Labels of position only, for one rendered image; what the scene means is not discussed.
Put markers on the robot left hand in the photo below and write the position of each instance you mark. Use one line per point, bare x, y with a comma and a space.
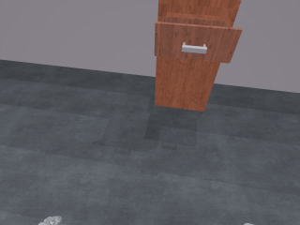
51, 220

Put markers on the drawer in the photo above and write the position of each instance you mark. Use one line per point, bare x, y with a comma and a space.
219, 39

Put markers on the cabinet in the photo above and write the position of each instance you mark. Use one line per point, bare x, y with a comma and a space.
185, 83

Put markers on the handle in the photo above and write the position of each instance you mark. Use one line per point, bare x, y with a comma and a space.
194, 49

